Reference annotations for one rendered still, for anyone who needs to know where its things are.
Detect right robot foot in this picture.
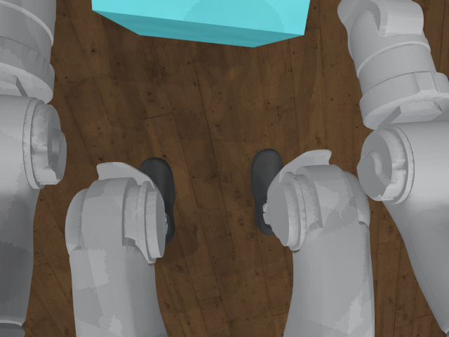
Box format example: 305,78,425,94
250,149,283,235

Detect robot right thigh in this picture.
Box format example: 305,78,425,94
273,164,375,337

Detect left robot forearm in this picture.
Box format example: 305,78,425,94
0,0,56,104

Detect robot left upper arm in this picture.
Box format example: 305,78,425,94
0,94,67,337

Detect right robot forearm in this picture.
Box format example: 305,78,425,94
337,0,449,130

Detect robot right upper arm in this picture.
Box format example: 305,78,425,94
357,120,449,337

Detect carton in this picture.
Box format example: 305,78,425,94
92,0,310,47

